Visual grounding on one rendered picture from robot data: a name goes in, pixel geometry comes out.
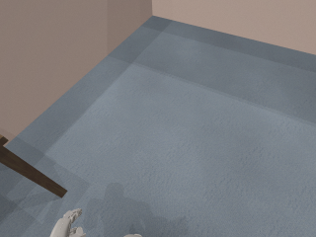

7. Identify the table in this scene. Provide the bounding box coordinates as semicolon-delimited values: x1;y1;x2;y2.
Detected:
0;134;67;198

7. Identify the robot left hand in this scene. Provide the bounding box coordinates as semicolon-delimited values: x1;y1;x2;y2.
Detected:
49;208;86;237

